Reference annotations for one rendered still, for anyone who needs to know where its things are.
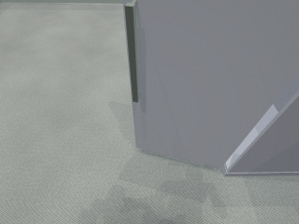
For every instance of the handle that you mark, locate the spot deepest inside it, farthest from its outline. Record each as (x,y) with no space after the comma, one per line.
(131,29)

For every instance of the fridge door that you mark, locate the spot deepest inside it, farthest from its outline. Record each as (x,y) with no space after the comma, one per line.
(208,70)

